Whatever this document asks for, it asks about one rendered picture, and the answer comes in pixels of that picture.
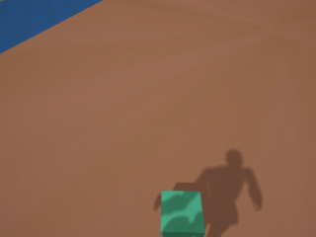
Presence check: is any carton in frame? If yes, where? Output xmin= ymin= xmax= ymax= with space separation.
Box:
xmin=160 ymin=191 xmax=205 ymax=237

